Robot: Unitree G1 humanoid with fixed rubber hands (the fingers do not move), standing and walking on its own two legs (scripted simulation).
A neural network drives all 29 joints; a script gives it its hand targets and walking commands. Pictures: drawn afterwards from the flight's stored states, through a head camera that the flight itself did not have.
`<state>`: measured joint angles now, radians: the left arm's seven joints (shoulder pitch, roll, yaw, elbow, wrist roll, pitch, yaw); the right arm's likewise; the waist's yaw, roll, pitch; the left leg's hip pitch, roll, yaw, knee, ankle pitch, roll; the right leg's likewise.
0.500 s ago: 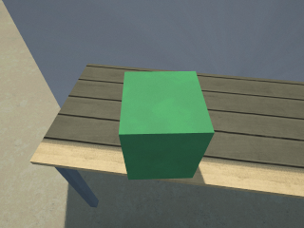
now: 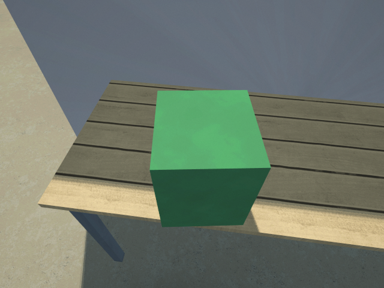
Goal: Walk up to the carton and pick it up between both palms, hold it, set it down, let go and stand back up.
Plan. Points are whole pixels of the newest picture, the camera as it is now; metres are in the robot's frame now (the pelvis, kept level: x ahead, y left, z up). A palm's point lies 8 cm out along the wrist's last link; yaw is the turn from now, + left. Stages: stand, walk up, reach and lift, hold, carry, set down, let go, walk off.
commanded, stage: stand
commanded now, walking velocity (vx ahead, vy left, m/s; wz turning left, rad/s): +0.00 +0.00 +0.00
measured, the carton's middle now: (202, 161) +0.38 +0.00 +0.03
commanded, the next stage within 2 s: none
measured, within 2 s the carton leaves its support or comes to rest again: neither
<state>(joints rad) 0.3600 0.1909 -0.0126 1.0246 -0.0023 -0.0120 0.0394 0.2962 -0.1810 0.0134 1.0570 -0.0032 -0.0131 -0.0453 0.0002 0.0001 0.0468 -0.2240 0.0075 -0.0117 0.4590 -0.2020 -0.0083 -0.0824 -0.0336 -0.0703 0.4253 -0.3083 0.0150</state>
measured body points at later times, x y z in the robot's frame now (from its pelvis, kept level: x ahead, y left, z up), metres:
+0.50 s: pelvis +0.00 +0.01 +0.00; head +0.02 +0.01 +0.45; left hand -0.02 +0.24 -0.16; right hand +0.01 -0.23 -0.15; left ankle +0.03 +0.12 -0.74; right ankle -0.05 -0.12 -0.74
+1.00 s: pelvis +0.00 +0.02 +0.00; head +0.01 +0.02 +0.45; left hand -0.02 +0.25 -0.16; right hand +0.00 -0.22 -0.15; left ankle +0.03 +0.12 -0.74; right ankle -0.05 -0.12 -0.74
